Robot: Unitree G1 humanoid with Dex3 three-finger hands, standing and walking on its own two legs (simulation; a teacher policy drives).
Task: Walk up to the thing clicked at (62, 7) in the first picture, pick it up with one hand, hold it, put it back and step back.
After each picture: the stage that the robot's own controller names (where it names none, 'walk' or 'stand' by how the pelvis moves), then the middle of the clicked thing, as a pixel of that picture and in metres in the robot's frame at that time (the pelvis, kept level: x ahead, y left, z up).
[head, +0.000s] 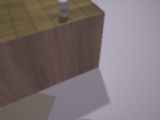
stand; (63, 7) +1.06 +0.15 -0.07
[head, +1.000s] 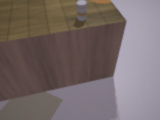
walk; (81, 10) +0.97 +0.07 -0.06
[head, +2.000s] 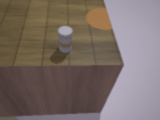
walk; (65, 39) +0.61 +0.12 -0.04
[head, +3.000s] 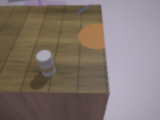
walk; (46, 63) +0.50 +0.21 -0.06
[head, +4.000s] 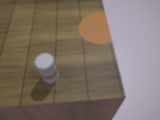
stand; (47, 69) +0.41 +0.17 -0.03
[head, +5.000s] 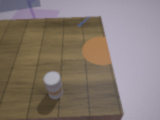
stand; (54, 85) +0.40 +0.16 -0.07
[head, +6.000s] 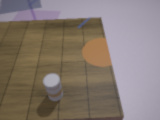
stand; (53, 87) +0.39 +0.16 -0.08
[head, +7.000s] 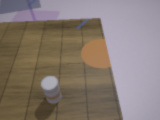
stand; (51, 90) +0.38 +0.17 -0.08
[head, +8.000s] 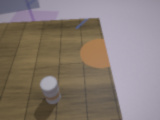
rise first; (51, 90) +0.38 +0.17 -0.08
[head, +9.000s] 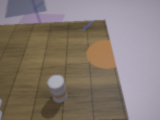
rise first; (58, 89) +0.39 +0.16 -0.07
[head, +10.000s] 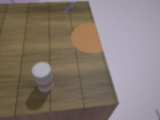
go down; (43, 77) +0.41 +0.15 -0.04
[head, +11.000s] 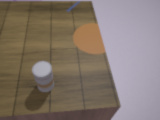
go down; (44, 77) +0.40 +0.15 -0.03
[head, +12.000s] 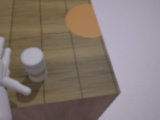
close in; (35, 65) +0.41 +0.16 +0.01
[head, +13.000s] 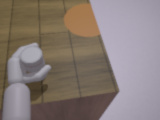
close; (35, 64) +0.42 +0.15 +0.02
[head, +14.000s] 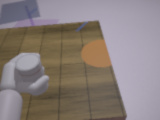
lift; (33, 75) +0.32 +0.18 +0.14
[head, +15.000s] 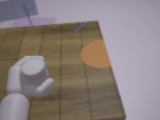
hold; (37, 77) +0.32 +0.17 +0.12
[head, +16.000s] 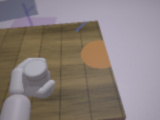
hold; (39, 79) +0.33 +0.16 +0.10
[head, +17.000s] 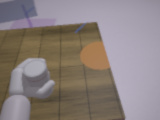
hold; (39, 79) +0.33 +0.16 +0.10
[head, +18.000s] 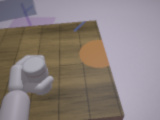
crouch; (38, 76) +0.34 +0.17 +0.10
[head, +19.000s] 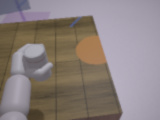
lower; (38, 63) +0.40 +0.17 +0.10
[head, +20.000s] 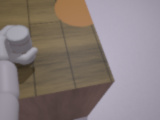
lower; (21, 45) +0.47 +0.16 +0.04
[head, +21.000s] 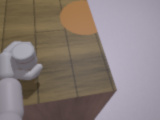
lower; (27, 61) +0.42 +0.17 +0.02
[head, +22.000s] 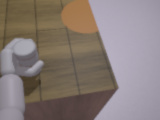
lower; (28, 58) +0.43 +0.16 +0.03
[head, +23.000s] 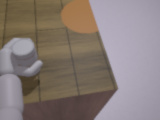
lower; (27, 58) +0.43 +0.17 +0.02
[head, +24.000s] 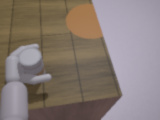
open; (33, 66) +0.41 +0.16 +0.01
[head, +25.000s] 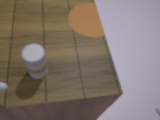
sink last; (36, 62) +0.42 +0.15 +0.01
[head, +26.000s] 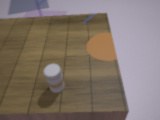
sink last; (54, 78) +0.42 +0.17 -0.03
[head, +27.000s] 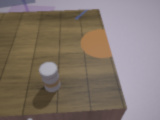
stand; (50, 77) +0.41 +0.16 -0.02
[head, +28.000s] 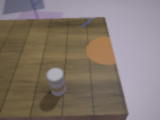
stand; (56, 82) +0.41 +0.15 -0.06
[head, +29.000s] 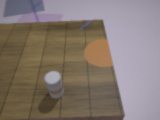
stand; (54, 85) +0.42 +0.16 -0.07
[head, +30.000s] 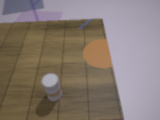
stand; (52, 87) +0.40 +0.17 -0.08
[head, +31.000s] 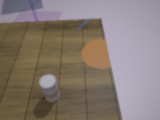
stand; (50, 88) +0.39 +0.18 -0.08
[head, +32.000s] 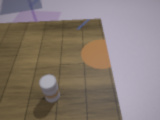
stand; (50, 88) +0.39 +0.18 -0.08
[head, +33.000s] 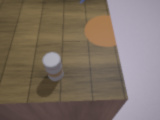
walk; (53, 67) +0.43 +0.15 -0.06
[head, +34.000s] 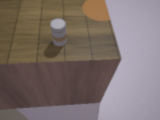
walk; (58, 32) +0.61 +0.14 -0.06
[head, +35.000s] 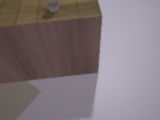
walk; (52, 0) +0.93 +0.25 -0.05
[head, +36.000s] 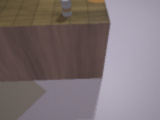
stand; (66, 6) +1.01 +0.15 -0.06
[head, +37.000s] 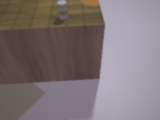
stand; (62, 10) +1.05 +0.17 -0.07
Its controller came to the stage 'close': yes
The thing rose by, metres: 0.18
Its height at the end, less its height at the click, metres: +0.00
